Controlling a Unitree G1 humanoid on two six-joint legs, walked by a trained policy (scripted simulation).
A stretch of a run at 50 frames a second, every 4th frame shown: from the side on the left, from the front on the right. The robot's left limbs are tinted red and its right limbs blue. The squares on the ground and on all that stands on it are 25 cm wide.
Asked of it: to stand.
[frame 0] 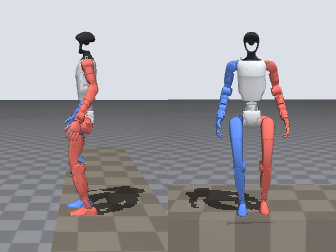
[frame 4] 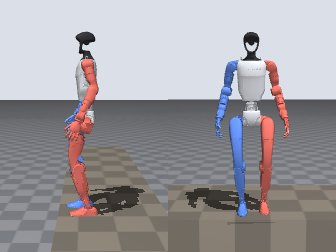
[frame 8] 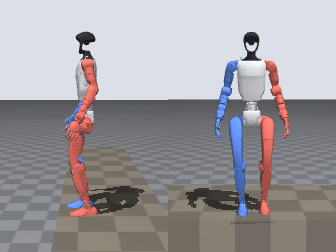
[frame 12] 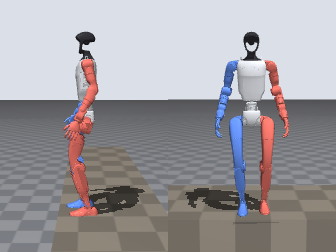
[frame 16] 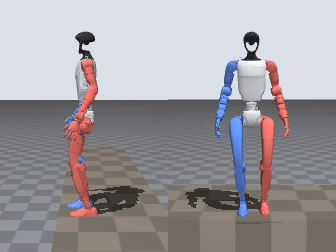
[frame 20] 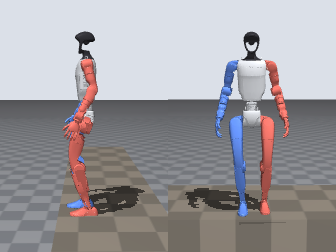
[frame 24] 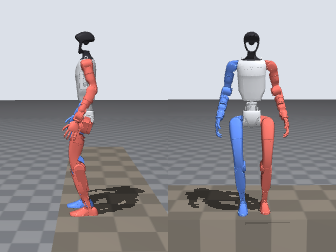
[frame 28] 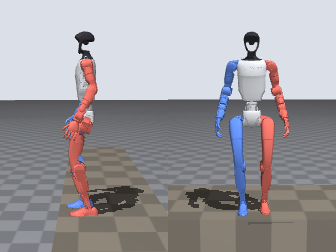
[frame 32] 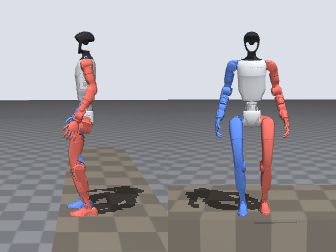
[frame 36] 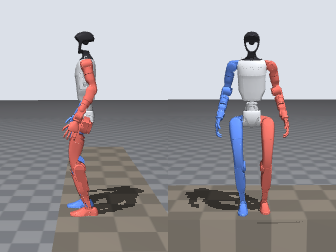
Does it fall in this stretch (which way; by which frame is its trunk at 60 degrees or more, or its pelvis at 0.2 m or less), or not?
no
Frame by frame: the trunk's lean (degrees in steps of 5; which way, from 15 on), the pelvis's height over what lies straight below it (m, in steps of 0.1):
0: 0, 0.8
4: 0, 0.8
8: 0, 0.8
12: 0, 0.8
16: 0, 0.8
20: 0, 0.8
24: 0, 0.8
28: 0, 0.8
32: 0, 0.8
36: 0, 0.8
